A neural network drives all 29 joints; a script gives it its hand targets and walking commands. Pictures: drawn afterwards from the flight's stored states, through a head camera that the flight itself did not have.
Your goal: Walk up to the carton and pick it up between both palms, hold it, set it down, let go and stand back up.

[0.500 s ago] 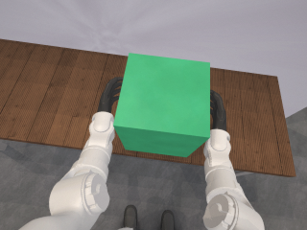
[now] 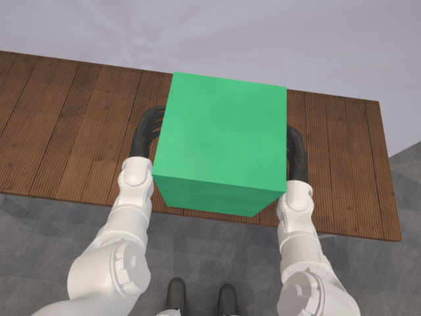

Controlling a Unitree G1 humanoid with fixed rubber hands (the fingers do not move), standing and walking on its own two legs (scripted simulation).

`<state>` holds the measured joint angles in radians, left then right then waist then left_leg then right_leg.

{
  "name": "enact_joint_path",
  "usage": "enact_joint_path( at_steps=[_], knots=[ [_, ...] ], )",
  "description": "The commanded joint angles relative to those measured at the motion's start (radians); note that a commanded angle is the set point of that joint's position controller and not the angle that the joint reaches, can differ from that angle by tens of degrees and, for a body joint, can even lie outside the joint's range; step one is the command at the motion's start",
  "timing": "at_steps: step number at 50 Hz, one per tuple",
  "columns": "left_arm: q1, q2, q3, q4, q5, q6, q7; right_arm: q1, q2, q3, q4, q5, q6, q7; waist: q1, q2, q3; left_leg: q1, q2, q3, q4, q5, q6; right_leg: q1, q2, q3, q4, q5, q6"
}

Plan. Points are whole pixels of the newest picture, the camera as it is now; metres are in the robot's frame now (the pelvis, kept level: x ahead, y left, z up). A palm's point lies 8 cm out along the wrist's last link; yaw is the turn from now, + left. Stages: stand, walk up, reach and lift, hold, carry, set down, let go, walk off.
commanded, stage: set down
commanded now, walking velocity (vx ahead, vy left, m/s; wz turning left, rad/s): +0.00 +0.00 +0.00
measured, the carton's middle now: (218, 154) +0.44 -0.02 -0.08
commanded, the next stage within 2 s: none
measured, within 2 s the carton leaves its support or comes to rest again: neither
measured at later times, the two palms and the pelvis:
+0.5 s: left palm (137, 149) +0.44 +0.16 -0.07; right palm (285, 175) +0.39 -0.16 -0.07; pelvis -0.01 +0.02 -0.02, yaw -4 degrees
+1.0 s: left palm (111, 135) +0.44 +0.19 -0.01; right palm (302, 158) +0.41 -0.17 -0.02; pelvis +0.00 +0.00 +0.00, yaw -3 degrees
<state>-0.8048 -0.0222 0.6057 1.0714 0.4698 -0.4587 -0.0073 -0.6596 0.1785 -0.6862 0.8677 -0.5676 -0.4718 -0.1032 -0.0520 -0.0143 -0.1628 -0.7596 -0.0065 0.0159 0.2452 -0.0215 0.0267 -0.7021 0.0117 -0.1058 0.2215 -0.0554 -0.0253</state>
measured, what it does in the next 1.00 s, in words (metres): stands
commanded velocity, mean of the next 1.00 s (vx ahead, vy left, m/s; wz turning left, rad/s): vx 0.00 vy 0.00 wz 0.00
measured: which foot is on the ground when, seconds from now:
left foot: down 0.00-1.00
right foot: down 0.00-1.00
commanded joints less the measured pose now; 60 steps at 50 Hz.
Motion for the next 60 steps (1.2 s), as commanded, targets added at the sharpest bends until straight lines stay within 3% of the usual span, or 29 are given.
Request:
enact_joint_path(
  at_steps=[1, 4, 8, 13, 25, 29, 36, 50, 60],
  knots=[
    [-0.293, -0.014, -0.094, -0.018, -0.004, -0.021, -0.004, -0.273, 0.126, 0.174, 0.027, 0.031, -0.048, -0.003, 0.033, 0.022, -0.661, 0.167, -0.003, -0.022, 0.021, 0.179, 0.002, 0.500, -0.018, 0.094, 0.135, 0.499, 0.067],
    [-0.300, 0.084, -0.123, -0.011, -0.075, -0.033, 0.024, -0.280, 0.032, 0.204, 0.060, 0.139, -0.047, -0.033, 0.044, 0.044, -0.703, 0.145, -0.003, -0.003, 0.041, 0.194, 0.003, 0.479, -0.011, 0.109, 0.153, 0.524, 0.068],
    [-0.345, 0.134, -0.161, -0.010, -0.139, -0.045, 0.039, -0.304, -0.017, 0.238, 0.091, 0.224, -0.048, -0.046, 0.048, 0.088, -0.808, 0.177, -0.004, 0.009, 0.073, 0.226, 0.000, 0.417, 0.000, 0.113, 0.160, 0.513, 0.054],
    [-0.369, 0.171, -0.179, -0.037, -0.175, -0.052, 0.045, -0.317, -0.062, 0.250, 0.059, 0.258, -0.058, -0.049, 0.052, 0.118, -0.952, 0.299, -0.003, 0.008, 0.137, 0.326, -0.022, 0.289, 0.025, 0.100, 0.159, 0.495, 0.039],
    [-0.327, 0.177, -0.239, -0.066, -0.240, -0.025, 0.050, -0.324, -0.153, 0.304, 0.027, 0.322, -0.040, -0.024, 0.060, 0.102, -1.027, 0.519, 0.008, -0.024, 0.215, 0.455, -0.075, 0.074, 0.064, 0.080, 0.110, 0.394, 0.017],
    [-0.326, 0.210, -0.256, -0.059, -0.271, -0.018, 0.044, -0.340, -0.189, 0.328, 0.013, 0.359, -0.034, -0.021, 0.063, 0.083, -1.011, 0.509, 0.005, -0.027, 0.218, 0.446, -0.074, 0.111, 0.065, 0.083, 0.113, 0.408, 0.022],
    [-0.348, 0.279, -0.276, -0.065, -0.331, -0.007, 0.023, -0.357, -0.244, 0.348, 0.030, 0.414, -0.005, -0.036, 0.042, 0.045, -0.963, 0.470, 0.000, -0.022, 0.198, 0.399, -0.065, 0.208, 0.062, 0.088, 0.120, 0.433, 0.035],
    [-0.363, 0.375, -0.358, -0.042, -0.445, 0.028, -0.038, -0.371, -0.285, 0.421, 0.064, 0.551, 0.067, -0.051, 0.023, 0.086, -0.808, 0.390, -0.008, 0.001, 0.152, 0.281, -0.044, 0.378, 0.030, 0.103, 0.112, 0.401, 0.036],
    [-0.338, 0.413, -0.414, -0.165, -0.494, 0.103, -0.047, -0.329, -0.350, 0.485, -0.023, 0.646, 0.119, -0.055, 0.029, 0.127, -0.829, 0.576, -0.002, -0.002, 0.191, 0.446, -0.068, 0.377, 0.043, 0.090, 0.087, 0.447, 0.024]
  ],
)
